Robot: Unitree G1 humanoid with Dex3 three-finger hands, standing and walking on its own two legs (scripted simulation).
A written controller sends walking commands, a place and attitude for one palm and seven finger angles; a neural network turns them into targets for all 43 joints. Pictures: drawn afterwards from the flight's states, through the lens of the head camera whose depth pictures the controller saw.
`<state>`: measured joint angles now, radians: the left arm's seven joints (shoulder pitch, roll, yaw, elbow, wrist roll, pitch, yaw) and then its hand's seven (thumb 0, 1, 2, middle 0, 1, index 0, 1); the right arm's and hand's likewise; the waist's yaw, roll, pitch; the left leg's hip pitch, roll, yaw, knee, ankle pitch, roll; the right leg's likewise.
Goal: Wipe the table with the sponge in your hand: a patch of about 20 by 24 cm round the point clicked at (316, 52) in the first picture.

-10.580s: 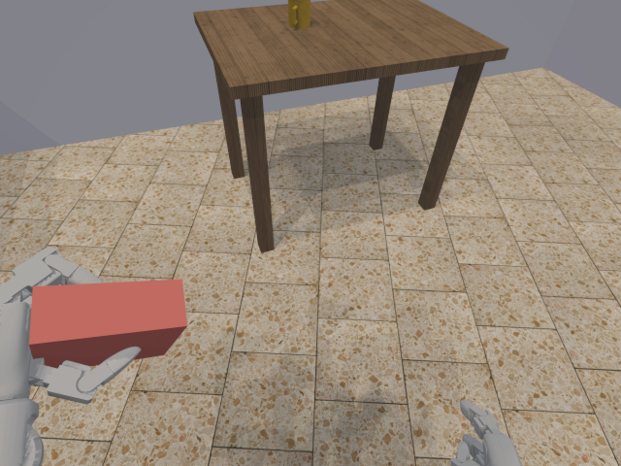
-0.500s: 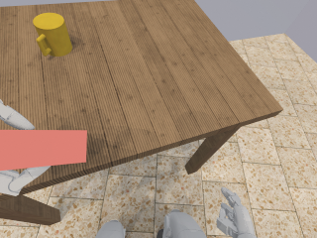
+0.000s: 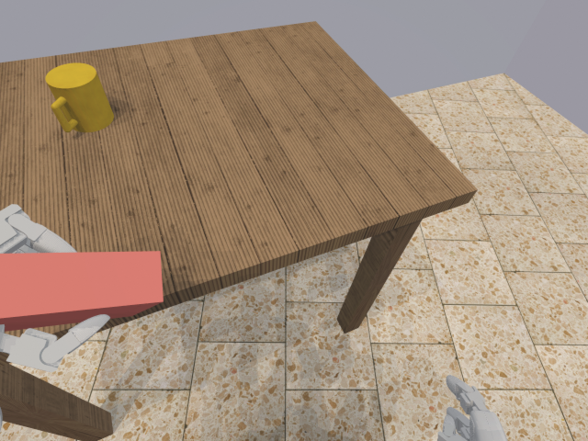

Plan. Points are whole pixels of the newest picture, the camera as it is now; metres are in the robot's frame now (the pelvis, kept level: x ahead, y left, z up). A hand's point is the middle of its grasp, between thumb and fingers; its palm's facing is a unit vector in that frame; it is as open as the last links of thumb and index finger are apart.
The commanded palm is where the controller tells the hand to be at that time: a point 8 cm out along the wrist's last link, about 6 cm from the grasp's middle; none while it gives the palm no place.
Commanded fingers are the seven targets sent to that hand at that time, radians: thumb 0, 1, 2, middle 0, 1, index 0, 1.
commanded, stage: come to a stop and stand still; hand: left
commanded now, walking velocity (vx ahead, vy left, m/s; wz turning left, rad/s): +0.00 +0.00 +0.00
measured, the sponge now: (102, 289) +0.24 +0.21 +0.14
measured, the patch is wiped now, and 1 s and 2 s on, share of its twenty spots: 0.00 0.00 0.00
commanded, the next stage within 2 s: look again from close up in 0.48 s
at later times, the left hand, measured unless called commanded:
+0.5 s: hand (47, 308) +0.21 +0.24 +0.16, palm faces +0.40 -0.86 -0.33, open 9.4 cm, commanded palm +0.15 +0.27 +0.18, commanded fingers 0.00 0.10 1.30 -1.20 -1.60 -1.20 -1.60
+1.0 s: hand (37, 290) +0.22 +0.25 +0.16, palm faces +0.37 -0.86 -0.36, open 9.4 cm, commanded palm +0.17 +0.28 +0.18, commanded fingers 0.00 0.10 1.30 -1.20 -1.60 -1.20 -1.60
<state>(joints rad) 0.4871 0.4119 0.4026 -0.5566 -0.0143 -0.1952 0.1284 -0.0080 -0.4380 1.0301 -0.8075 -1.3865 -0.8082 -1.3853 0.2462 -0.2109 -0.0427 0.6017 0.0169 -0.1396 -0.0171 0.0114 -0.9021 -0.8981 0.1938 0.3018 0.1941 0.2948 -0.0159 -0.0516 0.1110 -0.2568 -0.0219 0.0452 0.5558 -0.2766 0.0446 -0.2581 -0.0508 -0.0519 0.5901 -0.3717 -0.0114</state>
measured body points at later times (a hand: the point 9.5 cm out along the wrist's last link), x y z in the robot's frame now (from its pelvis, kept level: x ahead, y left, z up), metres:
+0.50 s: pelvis -0.01 -0.01 +0.01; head -0.01 +0.01 +0.46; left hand +0.18 +0.28 +0.18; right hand +0.17 -0.24 -0.05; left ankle +0.01 +0.09 -0.73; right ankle +0.01 -0.13 -0.73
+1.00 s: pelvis +0.00 +0.01 +0.01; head +0.02 +0.03 +0.46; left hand +0.20 +0.30 +0.18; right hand +0.18 -0.21 -0.06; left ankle +0.01 +0.09 -0.73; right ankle +0.01 -0.13 -0.73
